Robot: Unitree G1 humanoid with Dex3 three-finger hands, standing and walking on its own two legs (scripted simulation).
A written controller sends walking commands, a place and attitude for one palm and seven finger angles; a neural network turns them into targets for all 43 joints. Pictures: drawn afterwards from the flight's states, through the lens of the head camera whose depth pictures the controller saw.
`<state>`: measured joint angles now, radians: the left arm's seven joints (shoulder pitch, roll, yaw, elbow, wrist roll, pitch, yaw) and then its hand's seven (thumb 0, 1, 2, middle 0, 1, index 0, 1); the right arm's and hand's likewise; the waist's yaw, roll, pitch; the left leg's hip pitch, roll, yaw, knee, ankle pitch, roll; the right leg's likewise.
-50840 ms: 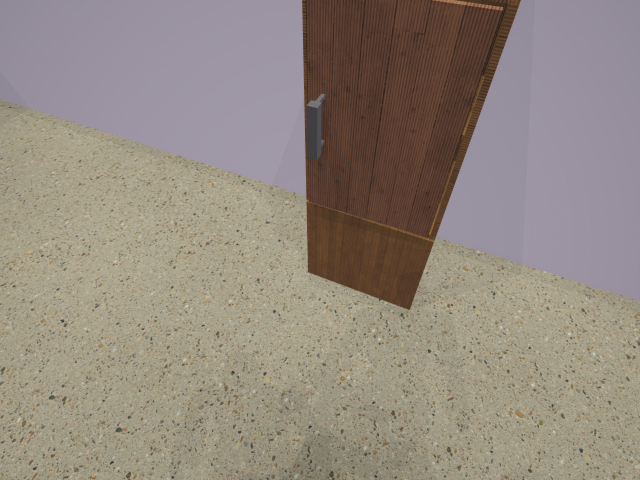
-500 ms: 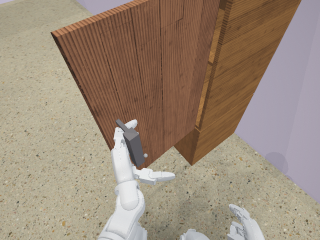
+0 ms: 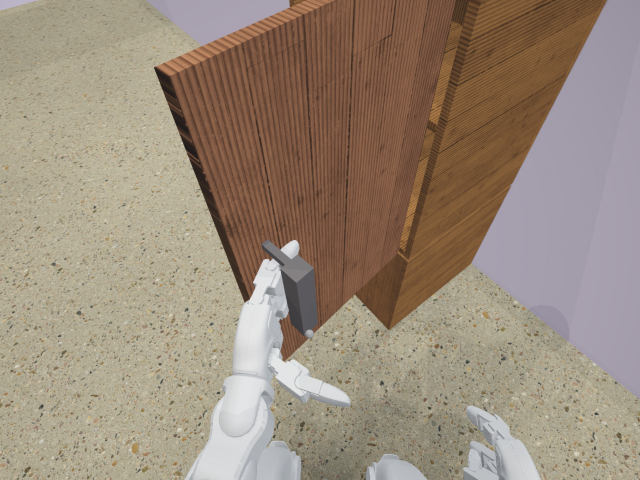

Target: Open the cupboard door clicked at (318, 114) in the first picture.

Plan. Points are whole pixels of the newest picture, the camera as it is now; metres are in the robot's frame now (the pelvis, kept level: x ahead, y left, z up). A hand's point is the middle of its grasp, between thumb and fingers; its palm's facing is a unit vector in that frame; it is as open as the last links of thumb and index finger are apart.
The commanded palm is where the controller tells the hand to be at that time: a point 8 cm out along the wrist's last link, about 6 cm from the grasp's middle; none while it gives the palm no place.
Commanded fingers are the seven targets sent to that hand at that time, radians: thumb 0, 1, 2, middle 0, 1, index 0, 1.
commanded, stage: slide the hand sideways off the handle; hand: left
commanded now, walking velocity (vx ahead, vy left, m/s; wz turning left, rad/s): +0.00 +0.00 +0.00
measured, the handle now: (288, 288) +0.35 +0.06 +0.04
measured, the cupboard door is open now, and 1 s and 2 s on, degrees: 97 97 97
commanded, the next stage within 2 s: draw the hand back to the body in 0.86 s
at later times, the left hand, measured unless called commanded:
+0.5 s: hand (267, 376) +0.23 +0.07 +0.04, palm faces -0.04 -1.00 +0.01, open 16.2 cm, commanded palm +0.21 +0.13 +0.04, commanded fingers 0.00 -0.50 0.30 -0.15 -0.30 -0.15 -0.30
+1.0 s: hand (229, 408) +0.20 +0.11 +0.04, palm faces -0.03 -1.00 +0.00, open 16.3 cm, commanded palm +0.17 +0.17 +0.05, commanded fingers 0.00 -0.50 0.30 -0.15 -0.30 -0.15 -0.30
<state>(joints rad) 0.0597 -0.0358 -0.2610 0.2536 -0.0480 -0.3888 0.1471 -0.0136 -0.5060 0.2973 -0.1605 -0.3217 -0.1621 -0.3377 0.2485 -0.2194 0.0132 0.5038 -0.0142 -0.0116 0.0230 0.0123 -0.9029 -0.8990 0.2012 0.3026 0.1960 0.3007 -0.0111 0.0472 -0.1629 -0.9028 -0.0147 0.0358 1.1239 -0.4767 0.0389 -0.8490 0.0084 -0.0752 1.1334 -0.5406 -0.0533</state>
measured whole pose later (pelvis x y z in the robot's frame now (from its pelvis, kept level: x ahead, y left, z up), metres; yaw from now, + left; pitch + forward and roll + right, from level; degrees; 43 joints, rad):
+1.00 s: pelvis +0.01 -0.01 -0.02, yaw +0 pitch +17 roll -2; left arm 0.57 0.13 -0.10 -0.19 -0.13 -0.43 -0.08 -0.01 -0.50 0.30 -0.15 -0.30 -0.15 -0.30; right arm 0.23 -0.21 0.01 0.42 0.00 -0.05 -0.03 0.01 -0.90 -0.90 0.20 0.30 0.20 0.30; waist 0.01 0.04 -0.18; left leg -1.00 0.00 0.00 1.26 -0.55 0.02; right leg -0.93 0.03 -0.11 1.24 -0.61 -0.07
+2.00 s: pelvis +0.04 +0.02 +0.08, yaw +0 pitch -1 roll -1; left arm 0.55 0.35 0.21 -0.43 -0.05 -0.03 0.13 0.00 0.32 0.65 -0.18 -0.30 -0.19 -0.30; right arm 0.24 -0.22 0.06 0.55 0.02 -0.09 -0.10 0.01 -0.90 -0.90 0.20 0.30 0.20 0.30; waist 0.05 0.07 -0.06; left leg -0.26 -0.03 0.04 0.60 -0.33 0.06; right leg -0.19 0.01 -0.05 0.56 -0.35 -0.01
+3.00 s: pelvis +0.01 +0.02 +0.09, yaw -3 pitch +0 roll -1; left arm 0.55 0.42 0.37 -0.46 -0.05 -0.14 0.11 0.01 0.88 0.90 -0.21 -0.30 -0.21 -0.30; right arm 0.17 -0.25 -0.01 0.57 0.01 -0.01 -0.09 0.01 -0.90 -0.90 0.20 0.30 0.20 0.30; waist 0.00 0.05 0.03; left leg -0.24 -0.01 0.07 0.45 -0.21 0.05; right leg -0.19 0.04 -0.01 0.42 -0.22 -0.02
